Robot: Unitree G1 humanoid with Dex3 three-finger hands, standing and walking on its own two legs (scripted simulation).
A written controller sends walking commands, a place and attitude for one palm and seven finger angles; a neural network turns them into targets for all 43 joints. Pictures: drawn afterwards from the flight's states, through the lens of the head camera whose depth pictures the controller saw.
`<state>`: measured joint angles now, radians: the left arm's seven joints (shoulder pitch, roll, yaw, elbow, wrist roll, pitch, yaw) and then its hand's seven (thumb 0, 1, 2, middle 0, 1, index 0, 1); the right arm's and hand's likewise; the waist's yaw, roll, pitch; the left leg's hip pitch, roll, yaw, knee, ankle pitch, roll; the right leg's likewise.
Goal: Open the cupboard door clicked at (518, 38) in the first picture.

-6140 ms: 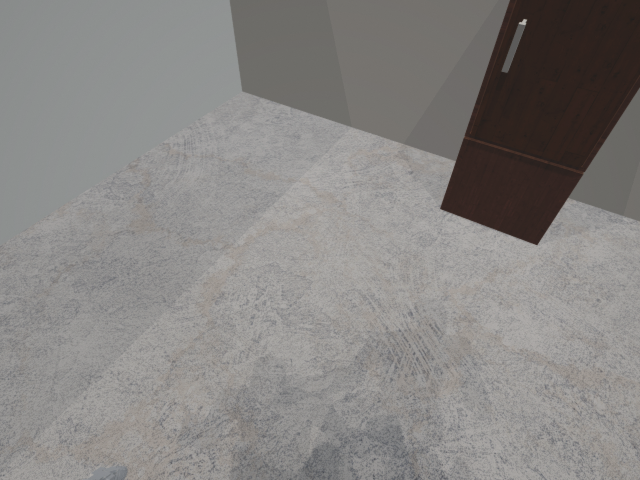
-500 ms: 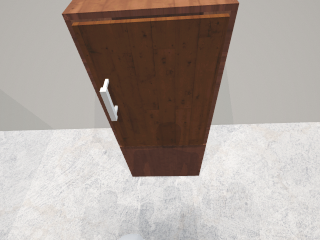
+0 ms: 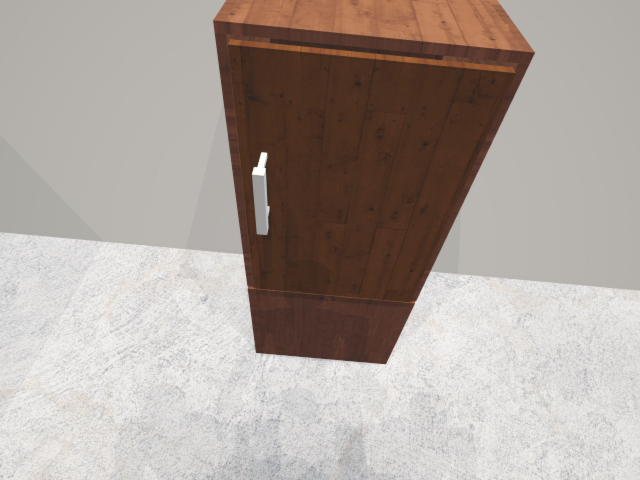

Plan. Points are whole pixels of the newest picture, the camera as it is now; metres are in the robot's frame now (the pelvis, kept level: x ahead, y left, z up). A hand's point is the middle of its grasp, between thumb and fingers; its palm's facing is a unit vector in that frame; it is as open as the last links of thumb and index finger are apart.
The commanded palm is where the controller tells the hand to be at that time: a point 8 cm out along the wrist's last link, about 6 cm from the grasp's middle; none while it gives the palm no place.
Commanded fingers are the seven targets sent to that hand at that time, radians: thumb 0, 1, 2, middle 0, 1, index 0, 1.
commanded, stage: come to a stop and stand still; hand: left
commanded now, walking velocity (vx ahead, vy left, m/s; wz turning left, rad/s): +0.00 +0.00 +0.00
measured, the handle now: (262, 195) +0.56 +0.16 +0.00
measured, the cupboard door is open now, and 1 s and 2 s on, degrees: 0 0 0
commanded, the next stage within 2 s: look again from close up in 0.28 s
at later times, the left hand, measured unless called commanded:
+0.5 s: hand out of the picture +0.01 +0.19 -0.18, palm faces -0.01 -0.98 -0.21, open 7.3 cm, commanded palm none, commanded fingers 0.00 0.90 0.90 -0.20 -0.30 -0.20 -0.30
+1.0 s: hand out of the picture +0.01 +0.17 -0.17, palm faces -0.01 -0.97 -0.22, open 7.3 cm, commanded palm +0.10 +0.21 -0.07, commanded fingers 0.00 0.88 0.89 -0.20 -0.31 -0.20 -0.31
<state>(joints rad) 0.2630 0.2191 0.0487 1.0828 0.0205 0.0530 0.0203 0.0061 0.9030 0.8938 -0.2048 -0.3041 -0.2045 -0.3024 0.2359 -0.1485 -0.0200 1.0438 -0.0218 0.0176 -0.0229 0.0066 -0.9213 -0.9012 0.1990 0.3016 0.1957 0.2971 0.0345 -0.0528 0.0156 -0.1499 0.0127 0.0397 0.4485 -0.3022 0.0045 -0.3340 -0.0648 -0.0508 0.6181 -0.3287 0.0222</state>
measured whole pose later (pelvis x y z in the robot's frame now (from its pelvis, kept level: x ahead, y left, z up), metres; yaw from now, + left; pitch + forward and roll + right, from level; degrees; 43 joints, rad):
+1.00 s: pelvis +0.00 -0.01 +0.00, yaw -2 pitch -1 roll +1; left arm 0.26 0.15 -0.01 1.13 0.01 -0.02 0.03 0.01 0.91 0.89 -0.20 -0.30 -0.20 -0.30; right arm 0.28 -0.16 0.01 1.11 -0.02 -0.03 -0.03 0.01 -0.91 -0.90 0.20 0.30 0.20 0.30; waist 0.00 0.03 0.04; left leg -0.12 0.02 0.07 0.44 -0.30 -0.01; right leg -0.22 -0.02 -0.03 0.51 -0.27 -0.01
